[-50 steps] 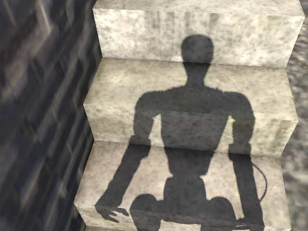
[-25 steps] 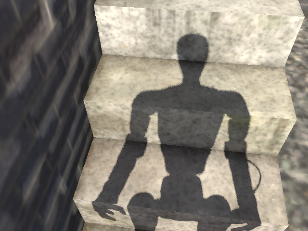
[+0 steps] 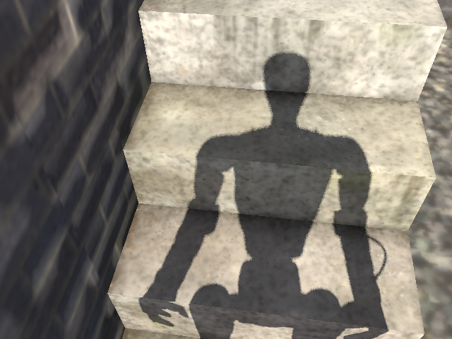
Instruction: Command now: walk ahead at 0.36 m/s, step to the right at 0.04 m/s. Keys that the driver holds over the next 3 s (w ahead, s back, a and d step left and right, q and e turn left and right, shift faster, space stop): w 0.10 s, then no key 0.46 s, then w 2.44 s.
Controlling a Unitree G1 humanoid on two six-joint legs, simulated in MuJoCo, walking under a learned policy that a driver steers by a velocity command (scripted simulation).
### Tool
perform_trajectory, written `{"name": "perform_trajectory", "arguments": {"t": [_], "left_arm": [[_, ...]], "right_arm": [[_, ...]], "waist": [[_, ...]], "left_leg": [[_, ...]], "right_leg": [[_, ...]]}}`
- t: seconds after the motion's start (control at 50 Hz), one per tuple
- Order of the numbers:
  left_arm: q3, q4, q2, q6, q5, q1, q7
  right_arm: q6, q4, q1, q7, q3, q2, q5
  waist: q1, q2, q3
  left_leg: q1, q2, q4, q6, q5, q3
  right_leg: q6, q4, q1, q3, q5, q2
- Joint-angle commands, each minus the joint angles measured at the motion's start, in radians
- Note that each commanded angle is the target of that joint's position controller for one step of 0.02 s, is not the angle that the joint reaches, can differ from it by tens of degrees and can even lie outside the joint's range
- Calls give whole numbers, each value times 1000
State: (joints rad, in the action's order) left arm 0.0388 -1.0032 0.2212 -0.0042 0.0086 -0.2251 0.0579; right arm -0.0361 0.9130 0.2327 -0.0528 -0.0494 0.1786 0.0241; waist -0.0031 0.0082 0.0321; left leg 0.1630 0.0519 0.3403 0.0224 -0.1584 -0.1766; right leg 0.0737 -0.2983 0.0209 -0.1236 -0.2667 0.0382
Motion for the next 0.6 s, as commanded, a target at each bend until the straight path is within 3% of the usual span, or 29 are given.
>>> {"name": "perform_trajectory", "arguments": {"t": [0.02, 0.1, 0.12, 0.14, 0.2, 0.26, 0.4, 0.46, 0.48, 0.56, 0.58, 0.6], "left_arm": [[-19, 34, 113, -7, 0, -21, 3], [-18, 36, 114, -7, 0, -19, 3], [-22, 67, 118, -14, 11, 0, -2], [-15, 64, 111, -18, 13, 5, -1], [-10, 62, 111, -21, 5, 0, 3], [-16, 62, 126, -16, -3, -8, 2], [-25, 53, 120, 9, -4, -20, 1], [-32, 51, 122, 17, -3, -19, 1], [-34, 46, 128, 20, -4, -12, 2], [-40, 40, 129, 29, -4, -17, 3], [-28, 30, 91, 28, -5, -24, -4], [-23, 26, 82, 26, -2, -19, -7]], "right_arm": [[-10, -46, 18, -2, 13, 73, 0], [-10, -49, 19, -2, 12, 74, 0], [-5, -35, 22, -6, 14, 75, -18], [-5, -41, 6, -5, 8, 55, -12], [-9, -32, 37, -6, 9, 68, -7], [-8, -23, 57, -8, 13, 79, -11], [2, -22, 54, -5, 25, 88, -3], [6, -23, 60, -4, 30, 86, -1], [1, -14, 75, -5, 30, 68, -2], [1, -9, 81, -6, 37, 76, -2], [3, -1, 89, -6, 27, 46, 5], [6, 2, 83, -5, 25, 43, 7]], "waist": [[-1, -7, -11], [-1, -8, -12], [25, 8, -17], [20, -19, 9], [9, -19, -9], [8, -22, -48], [13, -5, -14], [7, 3, -6], [-1, -17, -7], [3, 15, -5], [7, 21, -24], [8, 27, 7]], "left_leg": [[82, -97, -29, -65, 151, -43], [81, -98, -28, -64, 154, -41], [131, -58, -6, -81, 59, -14], [150, -70, -15, -80, 51, -9], [81, -91, -21, -69, 197, -25], [38, -95, 4, -64, 277, -25], [68, -99, 1, -53, 250, -52], [81, -98, 5, -51, 224, -59], [90, -107, -5, -51, 215, -70], [104, -101, -7, -48, 178, -75], [84, -104, -45, -46, 100, -87], [96, -103, -75, -46, 31, -92]], "right_leg": [[-13, 27, -66, 106, 354, -176], [-13, 26, -67, 106, 359, -176], [-8, 19, -100, 123, 274, -187], [-3, 32, -73, 133, 292, -204], [-17, -2, -64, 108, 485, -198], [-28, -24, -70, 99, 513, -192], [-33, -35, -23, 95, 292, -167], [-29, -41, -6, 100, 252, -165], [-22, -32, -12, 111, 261, -167], [-16, -37, -9, 114, 219, -165], [-19, -6, -6, 119, 154, -165], [-20, 17, 9, 122, 85, -159]]}}
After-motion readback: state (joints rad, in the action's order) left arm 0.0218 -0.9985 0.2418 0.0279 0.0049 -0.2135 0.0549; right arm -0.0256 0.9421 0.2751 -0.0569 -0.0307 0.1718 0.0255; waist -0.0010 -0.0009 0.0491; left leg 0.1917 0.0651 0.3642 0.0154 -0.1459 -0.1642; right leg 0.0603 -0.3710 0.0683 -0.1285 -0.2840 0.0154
